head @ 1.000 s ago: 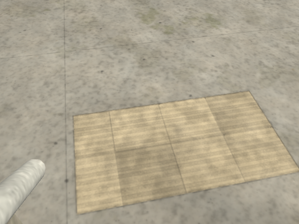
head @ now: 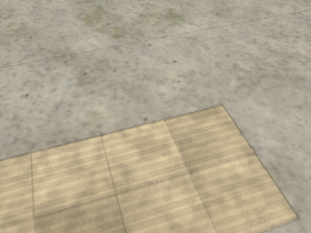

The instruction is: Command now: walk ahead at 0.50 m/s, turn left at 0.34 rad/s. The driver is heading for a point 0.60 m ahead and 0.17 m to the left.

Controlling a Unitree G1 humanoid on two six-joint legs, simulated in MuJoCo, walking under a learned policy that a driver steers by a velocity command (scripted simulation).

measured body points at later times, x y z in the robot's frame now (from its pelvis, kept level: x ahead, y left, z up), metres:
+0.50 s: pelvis +0.38 -0.02 -0.15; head +0.39 -0.02 +0.30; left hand +0.53 +0.28 -0.21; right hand +0.50 -0.24 -0.29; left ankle +0.26 +0.10 -0.85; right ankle +0.51 -0.12 -0.86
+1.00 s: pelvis +0.58 +0.05 -0.13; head +0.62 +0.08 +0.32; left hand +0.51 +0.32 -0.27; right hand +0.84 -0.05 -0.24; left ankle +0.61 +0.18 -0.86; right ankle +0.55 -0.12 -0.80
